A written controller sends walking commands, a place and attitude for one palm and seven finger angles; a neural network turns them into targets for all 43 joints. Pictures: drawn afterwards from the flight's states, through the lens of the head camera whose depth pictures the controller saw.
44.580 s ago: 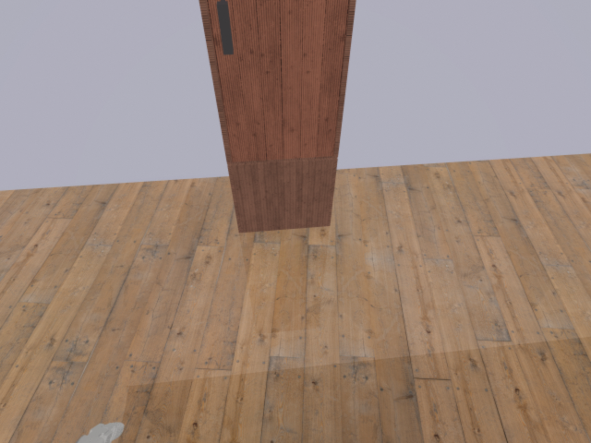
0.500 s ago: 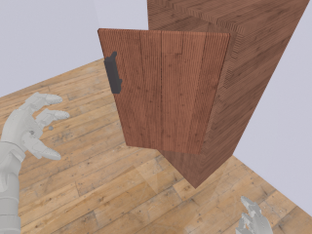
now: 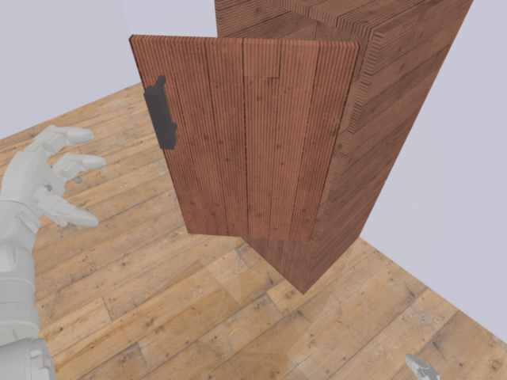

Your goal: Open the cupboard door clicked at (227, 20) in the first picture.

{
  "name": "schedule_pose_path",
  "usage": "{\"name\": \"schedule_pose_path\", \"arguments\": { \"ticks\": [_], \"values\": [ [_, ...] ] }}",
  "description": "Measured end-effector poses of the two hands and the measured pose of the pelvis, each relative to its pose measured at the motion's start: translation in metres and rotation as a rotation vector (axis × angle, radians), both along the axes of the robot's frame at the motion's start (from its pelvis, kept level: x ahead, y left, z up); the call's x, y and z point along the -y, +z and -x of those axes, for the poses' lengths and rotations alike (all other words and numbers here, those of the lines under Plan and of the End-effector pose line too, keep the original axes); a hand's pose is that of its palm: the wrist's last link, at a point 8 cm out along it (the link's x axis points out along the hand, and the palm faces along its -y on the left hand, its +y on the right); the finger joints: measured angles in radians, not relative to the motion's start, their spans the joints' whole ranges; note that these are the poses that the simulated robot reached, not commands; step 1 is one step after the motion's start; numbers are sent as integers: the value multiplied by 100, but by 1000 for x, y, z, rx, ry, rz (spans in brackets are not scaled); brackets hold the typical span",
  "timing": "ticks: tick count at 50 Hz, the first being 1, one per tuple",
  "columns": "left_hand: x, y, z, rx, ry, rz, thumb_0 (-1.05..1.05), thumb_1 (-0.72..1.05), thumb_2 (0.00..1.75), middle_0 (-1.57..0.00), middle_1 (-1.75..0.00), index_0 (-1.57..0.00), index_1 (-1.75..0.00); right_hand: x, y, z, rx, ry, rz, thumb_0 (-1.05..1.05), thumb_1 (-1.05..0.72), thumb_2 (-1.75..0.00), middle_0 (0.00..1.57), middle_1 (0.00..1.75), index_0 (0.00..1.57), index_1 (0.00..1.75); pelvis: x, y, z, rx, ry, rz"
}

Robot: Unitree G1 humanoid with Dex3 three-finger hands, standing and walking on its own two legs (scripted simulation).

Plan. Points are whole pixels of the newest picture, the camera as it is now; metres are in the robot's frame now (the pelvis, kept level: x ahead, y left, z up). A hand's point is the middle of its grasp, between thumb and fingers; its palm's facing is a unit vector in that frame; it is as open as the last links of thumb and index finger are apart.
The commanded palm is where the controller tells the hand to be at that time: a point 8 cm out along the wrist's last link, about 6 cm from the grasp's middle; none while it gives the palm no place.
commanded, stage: move the hooked fingers beside the handle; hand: left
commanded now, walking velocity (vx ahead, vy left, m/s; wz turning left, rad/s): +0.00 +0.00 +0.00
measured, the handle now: (164, 112) +0.55 +0.18 +0.13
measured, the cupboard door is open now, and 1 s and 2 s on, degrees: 42 42 42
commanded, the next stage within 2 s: none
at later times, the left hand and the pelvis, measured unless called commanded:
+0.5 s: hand (108, 146) +0.43 +0.25 +0.15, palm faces -0.04 -1.00 -0.02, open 14.0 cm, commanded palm +0.41 +0.30 +0.14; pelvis +0.00 +0.01 +0.00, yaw +0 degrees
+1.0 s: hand (123, 120) +0.50 +0.24 +0.15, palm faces -0.05 -1.00 -0.01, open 14.0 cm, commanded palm +0.48 +0.30 +0.14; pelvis +0.00 +0.01 -0.01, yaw -1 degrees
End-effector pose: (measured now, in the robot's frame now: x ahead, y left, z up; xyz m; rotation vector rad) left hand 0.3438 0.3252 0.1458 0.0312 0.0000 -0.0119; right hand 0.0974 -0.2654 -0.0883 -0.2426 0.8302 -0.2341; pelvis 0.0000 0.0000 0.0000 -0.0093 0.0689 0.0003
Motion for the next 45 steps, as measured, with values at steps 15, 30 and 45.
{"name": "schedule_pose_path", "arguments": {
  "ticks": [15, 30, 45],
  "values": [
    [20, 2, -48, -19, -32, 7, -1, -50, 30, -30, -120, -30, -120, -16, -6, 10, -52, -9, -16, 1, -90, -90, 21, 30, 20, 30, -11, -1, 2, -32, 0, 5],
    [28, 4, -83, -8, -37, 2, -1, -50, 30, -30, -120, -30, -120, -6, -18, 60, -236, -69, 3, 1, -90, -90, 21, 30, 20, 30, -11, -4, 2, -72, -3, 10],
    [27, 4, -125, -23, -24, 21, -1, -50, 30, -30, -120, -30, -120, 7, -17, 106, -386, -157, 30, 1, -90, -90, 21, 30, 20, 30, -6, -9, 1, -141, -18, 16]
  ]
}}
